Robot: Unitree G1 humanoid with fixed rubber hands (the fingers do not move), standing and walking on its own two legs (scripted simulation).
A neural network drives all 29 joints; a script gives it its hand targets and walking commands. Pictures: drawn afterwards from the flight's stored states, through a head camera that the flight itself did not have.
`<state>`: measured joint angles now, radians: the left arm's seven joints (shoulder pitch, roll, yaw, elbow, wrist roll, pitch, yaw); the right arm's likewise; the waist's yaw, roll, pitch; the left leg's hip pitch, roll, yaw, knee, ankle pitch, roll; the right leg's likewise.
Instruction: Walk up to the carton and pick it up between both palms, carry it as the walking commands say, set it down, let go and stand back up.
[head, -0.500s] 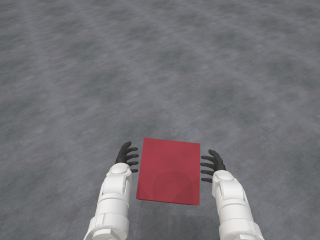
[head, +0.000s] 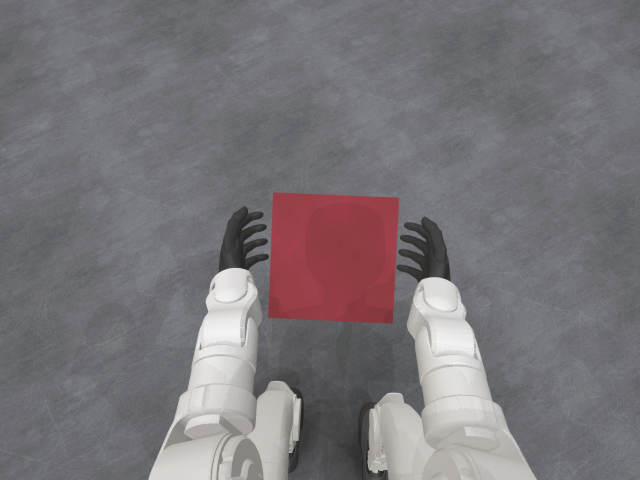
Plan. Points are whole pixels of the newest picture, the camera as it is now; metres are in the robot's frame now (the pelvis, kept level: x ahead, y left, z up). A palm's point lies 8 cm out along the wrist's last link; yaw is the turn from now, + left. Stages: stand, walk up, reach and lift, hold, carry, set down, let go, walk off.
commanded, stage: set down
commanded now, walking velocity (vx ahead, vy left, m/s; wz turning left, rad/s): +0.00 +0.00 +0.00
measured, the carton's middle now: (332, 254) +0.43 +0.03 -0.15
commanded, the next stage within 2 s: none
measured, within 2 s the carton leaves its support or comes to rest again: neither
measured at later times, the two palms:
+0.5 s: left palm (252, 261) +0.41 +0.15 -0.14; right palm (415, 278) +0.40 -0.10 -0.14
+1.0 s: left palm (259, 265) +0.43 +0.16 -0.22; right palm (401, 275) +0.43 -0.10 -0.23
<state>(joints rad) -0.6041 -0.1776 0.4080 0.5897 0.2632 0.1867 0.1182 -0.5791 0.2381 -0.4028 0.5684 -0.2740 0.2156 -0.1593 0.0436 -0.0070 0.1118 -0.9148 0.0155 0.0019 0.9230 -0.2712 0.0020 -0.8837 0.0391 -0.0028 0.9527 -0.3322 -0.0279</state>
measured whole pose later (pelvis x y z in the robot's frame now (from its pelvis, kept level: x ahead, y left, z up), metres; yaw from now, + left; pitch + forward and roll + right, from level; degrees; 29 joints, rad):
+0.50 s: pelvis +0.02 +0.01 -0.07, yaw -1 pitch +28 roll -1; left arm -0.66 -0.15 0.35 0.65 0.19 0.16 0.16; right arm -0.59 0.20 -0.36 0.59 -0.19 0.17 -0.22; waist 0.04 -0.02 -0.06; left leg -1.34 -0.02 -0.02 1.28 -0.43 0.00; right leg -1.30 0.06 0.03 1.30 -0.49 0.00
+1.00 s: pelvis -0.01 +0.01 -0.15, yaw +0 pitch +31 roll -1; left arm -0.89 -0.08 0.35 0.71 0.17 0.21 0.22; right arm -0.85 0.12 -0.39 0.68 -0.15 0.21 -0.24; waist 0.03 -0.01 0.00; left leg -1.66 -0.04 -0.03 1.58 -0.47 0.00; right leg -1.61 0.07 0.03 1.60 -0.54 0.02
